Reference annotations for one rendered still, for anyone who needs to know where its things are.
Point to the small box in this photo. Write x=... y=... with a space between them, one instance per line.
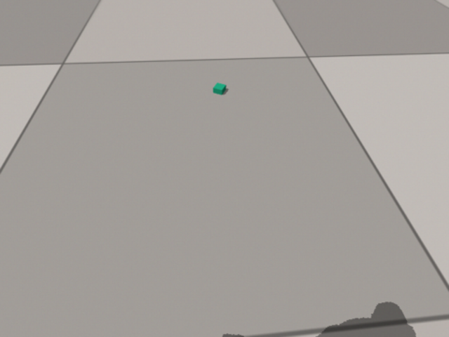
x=219 y=88

